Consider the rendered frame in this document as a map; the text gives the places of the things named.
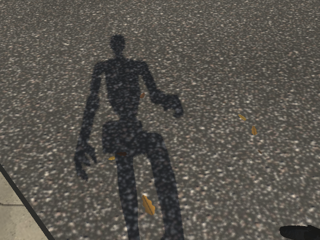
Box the robot right hand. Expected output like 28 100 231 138
279 225 320 240

